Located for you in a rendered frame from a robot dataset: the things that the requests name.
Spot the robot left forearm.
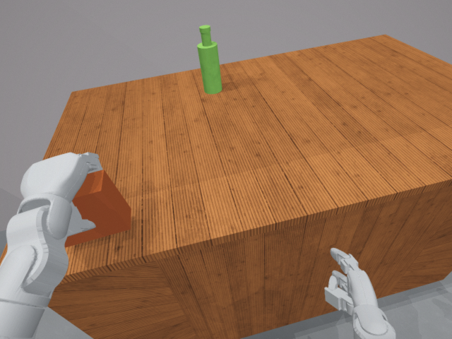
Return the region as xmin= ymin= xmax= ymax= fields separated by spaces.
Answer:
xmin=0 ymin=194 xmax=72 ymax=339

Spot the table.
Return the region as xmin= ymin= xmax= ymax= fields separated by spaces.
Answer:
xmin=0 ymin=35 xmax=452 ymax=339

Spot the robot left hand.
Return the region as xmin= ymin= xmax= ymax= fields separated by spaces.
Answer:
xmin=20 ymin=152 xmax=103 ymax=237

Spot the robot right forearm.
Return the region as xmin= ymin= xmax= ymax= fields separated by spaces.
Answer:
xmin=352 ymin=304 xmax=396 ymax=339

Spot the robot right hand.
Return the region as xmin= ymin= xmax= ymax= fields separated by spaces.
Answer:
xmin=324 ymin=248 xmax=379 ymax=315

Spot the sponge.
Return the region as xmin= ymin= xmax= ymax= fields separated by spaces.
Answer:
xmin=64 ymin=169 xmax=131 ymax=248

